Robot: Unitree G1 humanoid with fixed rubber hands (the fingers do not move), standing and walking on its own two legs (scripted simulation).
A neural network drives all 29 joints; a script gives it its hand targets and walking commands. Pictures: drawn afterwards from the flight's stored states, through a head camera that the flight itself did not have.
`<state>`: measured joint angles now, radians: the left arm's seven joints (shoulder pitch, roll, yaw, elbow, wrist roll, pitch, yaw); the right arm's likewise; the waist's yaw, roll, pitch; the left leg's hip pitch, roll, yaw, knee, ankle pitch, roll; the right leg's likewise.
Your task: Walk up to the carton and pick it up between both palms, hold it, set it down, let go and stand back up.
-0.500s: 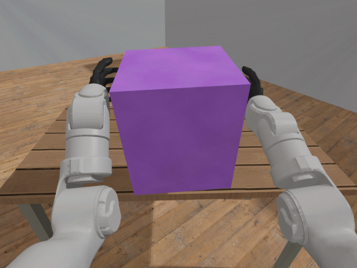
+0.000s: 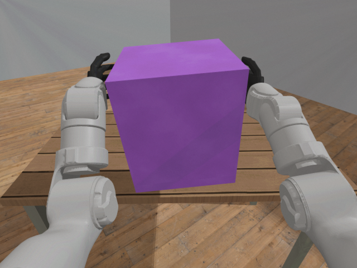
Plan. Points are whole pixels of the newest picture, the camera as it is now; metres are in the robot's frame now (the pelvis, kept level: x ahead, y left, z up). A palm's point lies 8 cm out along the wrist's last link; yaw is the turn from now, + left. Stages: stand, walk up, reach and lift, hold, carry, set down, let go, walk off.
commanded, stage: reach and lift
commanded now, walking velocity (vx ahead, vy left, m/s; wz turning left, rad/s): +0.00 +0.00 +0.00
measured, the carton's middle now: (178, 113) +0.40 +0.01 +0.23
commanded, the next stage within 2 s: hold in 0.12 s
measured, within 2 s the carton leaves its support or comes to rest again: neither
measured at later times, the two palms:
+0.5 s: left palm (95, 80) +0.37 +0.18 +0.33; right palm (257, 81) +0.37 -0.15 +0.32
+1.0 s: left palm (95, 71) +0.36 +0.17 +0.35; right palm (263, 74) +0.36 -0.15 +0.34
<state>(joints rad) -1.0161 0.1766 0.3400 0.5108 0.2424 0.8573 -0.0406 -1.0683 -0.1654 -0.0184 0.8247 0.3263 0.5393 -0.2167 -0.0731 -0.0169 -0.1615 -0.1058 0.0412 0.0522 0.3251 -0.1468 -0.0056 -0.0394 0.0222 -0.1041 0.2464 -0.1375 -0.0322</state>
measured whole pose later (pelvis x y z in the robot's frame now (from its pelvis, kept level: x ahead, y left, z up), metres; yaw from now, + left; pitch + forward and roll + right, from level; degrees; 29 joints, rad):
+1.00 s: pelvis +0.00 +0.00 +0.00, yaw +0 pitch -3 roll -1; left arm -1.13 0.22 0.32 0.63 0.21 0.88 -0.04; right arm -1.20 -0.22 0.02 0.89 0.37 0.66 -0.23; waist -0.06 0.01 -0.22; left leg -0.14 0.05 0.05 0.34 -0.14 -0.01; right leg -0.07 0.03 -0.11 0.24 -0.13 -0.04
